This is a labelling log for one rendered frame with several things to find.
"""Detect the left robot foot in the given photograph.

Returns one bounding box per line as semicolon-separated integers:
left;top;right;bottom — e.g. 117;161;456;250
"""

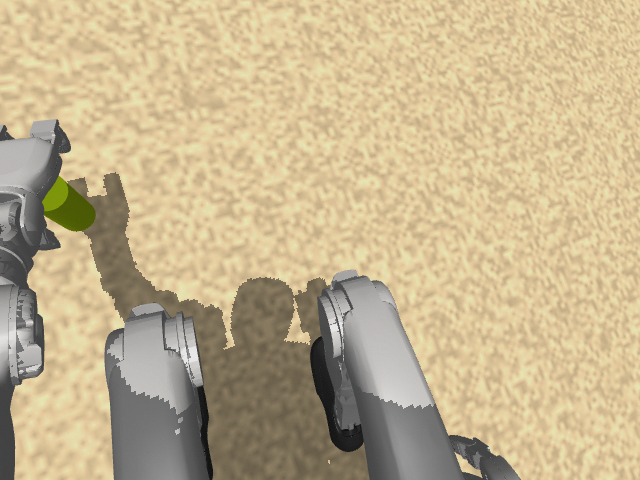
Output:
197;386;213;480

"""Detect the right robot foot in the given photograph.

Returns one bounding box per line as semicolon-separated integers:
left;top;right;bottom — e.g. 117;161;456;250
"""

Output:
310;336;364;452

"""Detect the left robot arm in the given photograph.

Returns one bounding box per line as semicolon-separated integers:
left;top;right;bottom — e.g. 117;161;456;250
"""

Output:
0;186;44;480

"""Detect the left robot hand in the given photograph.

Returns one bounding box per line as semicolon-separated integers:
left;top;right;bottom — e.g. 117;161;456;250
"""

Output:
0;119;71;251

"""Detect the can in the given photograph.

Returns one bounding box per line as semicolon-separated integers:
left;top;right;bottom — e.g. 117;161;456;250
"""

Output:
42;176;96;231

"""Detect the right robot hand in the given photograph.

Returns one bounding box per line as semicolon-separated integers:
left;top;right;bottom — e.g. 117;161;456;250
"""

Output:
449;435;521;480

